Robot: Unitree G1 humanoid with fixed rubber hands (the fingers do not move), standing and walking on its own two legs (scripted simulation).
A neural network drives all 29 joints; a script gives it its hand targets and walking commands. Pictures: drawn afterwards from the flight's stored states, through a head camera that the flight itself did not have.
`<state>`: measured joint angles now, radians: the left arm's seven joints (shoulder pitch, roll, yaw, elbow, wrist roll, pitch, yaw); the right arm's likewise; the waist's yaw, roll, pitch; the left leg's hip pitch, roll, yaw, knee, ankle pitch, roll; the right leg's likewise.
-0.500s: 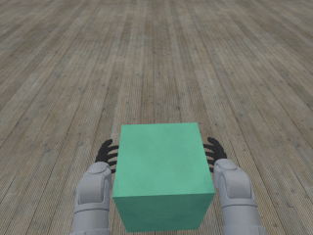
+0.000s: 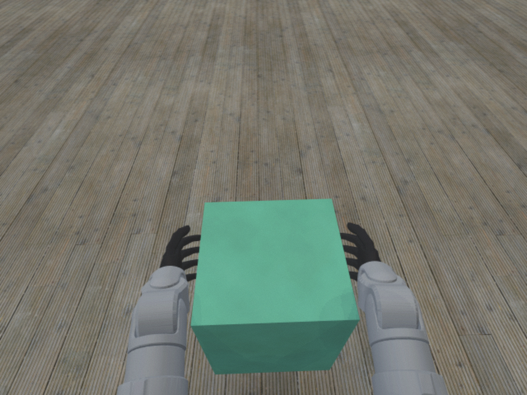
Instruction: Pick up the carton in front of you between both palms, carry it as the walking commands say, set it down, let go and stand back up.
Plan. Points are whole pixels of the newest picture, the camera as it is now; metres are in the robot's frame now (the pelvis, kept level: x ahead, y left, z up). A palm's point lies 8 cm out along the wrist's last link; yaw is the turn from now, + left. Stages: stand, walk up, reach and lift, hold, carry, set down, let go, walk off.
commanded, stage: hold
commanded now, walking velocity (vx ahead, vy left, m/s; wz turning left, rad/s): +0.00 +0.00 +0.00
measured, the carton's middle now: (270, 290) +0.30 +0.00 -0.04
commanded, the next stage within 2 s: set down in 0.32 s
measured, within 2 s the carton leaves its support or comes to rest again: neither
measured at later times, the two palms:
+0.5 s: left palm (170, 287) +0.26 +0.15 +0.04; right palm (375, 289) +0.25 -0.15 +0.04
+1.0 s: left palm (192, 307) +0.32 +0.16 -0.16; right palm (336, 303) +0.32 -0.14 -0.17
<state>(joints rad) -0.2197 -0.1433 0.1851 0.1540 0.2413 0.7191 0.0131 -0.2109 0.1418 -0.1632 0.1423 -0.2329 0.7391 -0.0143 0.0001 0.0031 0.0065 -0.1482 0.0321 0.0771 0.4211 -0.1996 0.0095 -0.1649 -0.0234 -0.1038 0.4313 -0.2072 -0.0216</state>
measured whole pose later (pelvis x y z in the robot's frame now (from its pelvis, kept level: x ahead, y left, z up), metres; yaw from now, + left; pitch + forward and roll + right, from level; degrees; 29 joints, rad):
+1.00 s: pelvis -0.07 +0.01 -0.08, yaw +1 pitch +23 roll +0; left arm -0.67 -0.13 0.45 0.53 0.28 0.19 0.02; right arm -0.67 0.11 -0.42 0.55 -0.29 0.21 0.01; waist 0.00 0.01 0.13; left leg -1.06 -0.04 -0.03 1.01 -0.34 0.00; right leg -1.08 0.03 0.02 1.00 -0.32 -0.01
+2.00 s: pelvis -0.11 +0.01 -0.33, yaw +1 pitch +46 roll +1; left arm -1.21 0.05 0.47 0.72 0.16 0.28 0.10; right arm -1.23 -0.11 -0.40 0.76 -0.17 0.30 -0.05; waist 0.00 0.01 0.04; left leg -2.18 -0.06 0.00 1.92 -0.54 -0.02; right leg -2.20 0.04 0.01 1.91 -0.51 0.00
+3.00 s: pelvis -0.12 +0.01 -0.42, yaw +1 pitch +34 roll +0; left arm -1.45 0.22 0.36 1.00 0.03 0.18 0.06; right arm -1.47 -0.27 -0.31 1.02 -0.06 0.21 0.01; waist -0.01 0.02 0.38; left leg -2.24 -0.08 0.00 2.23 -0.59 -0.02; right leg -2.26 0.04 0.00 2.22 -0.57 0.00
